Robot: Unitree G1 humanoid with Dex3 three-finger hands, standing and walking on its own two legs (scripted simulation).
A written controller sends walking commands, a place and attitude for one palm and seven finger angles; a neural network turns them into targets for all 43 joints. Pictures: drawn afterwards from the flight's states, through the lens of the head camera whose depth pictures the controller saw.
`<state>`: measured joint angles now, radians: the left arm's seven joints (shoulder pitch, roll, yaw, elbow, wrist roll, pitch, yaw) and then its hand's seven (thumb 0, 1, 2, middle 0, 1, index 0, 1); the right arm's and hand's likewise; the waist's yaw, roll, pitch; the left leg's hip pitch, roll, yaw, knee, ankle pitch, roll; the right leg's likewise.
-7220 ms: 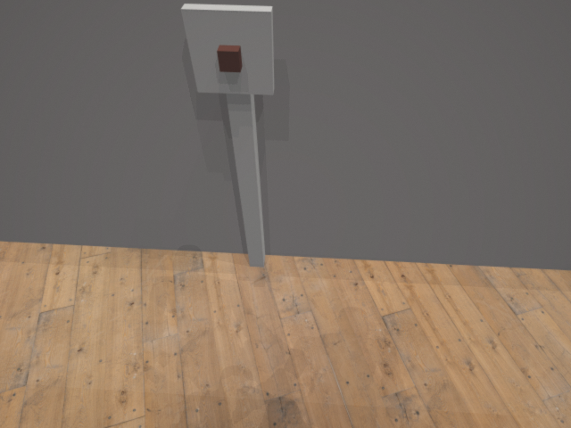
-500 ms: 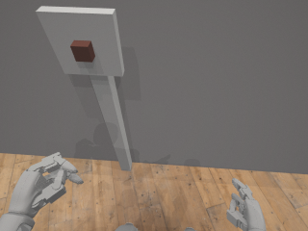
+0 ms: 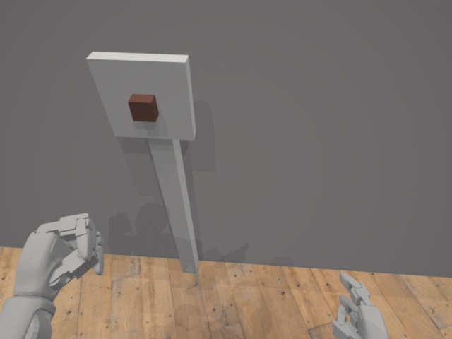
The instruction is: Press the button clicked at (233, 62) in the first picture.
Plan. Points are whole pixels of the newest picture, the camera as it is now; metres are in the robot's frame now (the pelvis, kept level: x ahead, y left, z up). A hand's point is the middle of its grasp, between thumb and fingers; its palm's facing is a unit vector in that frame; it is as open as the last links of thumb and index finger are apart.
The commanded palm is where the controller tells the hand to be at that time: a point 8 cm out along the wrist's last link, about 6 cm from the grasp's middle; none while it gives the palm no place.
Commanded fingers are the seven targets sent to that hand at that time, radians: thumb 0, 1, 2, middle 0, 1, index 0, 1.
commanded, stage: raise the hand and make a fist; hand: left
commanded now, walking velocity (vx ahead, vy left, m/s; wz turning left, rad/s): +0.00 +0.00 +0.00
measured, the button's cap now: (144, 107) +0.49 +0.21 +0.17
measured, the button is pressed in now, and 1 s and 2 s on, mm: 0 0 0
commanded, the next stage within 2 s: aim a knuckle at the button in 0.82 s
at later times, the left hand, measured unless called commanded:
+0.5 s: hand (93, 213) +0.25 +0.21 +0.16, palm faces +0.02 -1.00 -0.07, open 3.1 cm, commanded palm +0.21 +0.26 +0.17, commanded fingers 0.00 0.90 0.90 -1.30 -1.50 -1.30 -1.50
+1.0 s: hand (102, 220) +0.24 +0.19 +0.16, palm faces +0.06 -1.00 -0.06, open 3.1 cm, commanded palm +0.21 +0.24 +0.16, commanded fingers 0.00 0.90 0.90 -1.30 -1.50 -1.30 -1.50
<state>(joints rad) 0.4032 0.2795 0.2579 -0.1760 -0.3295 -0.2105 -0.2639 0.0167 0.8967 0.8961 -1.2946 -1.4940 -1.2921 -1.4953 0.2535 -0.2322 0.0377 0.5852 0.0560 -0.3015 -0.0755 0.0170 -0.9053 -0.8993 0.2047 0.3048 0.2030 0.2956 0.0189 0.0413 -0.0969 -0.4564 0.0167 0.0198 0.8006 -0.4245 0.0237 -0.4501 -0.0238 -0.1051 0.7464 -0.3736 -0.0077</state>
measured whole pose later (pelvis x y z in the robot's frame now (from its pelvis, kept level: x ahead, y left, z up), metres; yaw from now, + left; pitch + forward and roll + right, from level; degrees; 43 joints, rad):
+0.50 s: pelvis +0.01 +0.00 +0.02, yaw +0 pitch +0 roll -1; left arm 0.19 0.31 0.28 -0.18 -0.32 0.09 -0.28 0.01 0.90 0.90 -1.30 -1.50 -1.30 -1.50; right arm 0.24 -0.25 0.07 0.62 0.07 -0.27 -0.09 0.02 -0.90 -0.90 0.21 0.30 0.20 0.30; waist 0.04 0.06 -0.07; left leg -0.25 0.00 0.03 0.60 -0.34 0.02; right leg -0.25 -0.02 -0.10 0.56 -0.30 0.00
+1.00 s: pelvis +0.00 -0.02 +0.02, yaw +0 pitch -2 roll +0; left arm 0.20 0.29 0.28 -0.14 -0.31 0.07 -0.26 0.02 0.90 0.90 -1.30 -1.50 -1.30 -1.50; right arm 0.23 -0.25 0.06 0.63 0.07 -0.26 -0.09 0.02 -0.90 -0.90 0.21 0.30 0.20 0.30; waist 0.04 0.06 -0.05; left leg -0.22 0.02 0.02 0.57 -0.32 0.00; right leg -0.23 0.00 -0.11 0.54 -0.29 -0.03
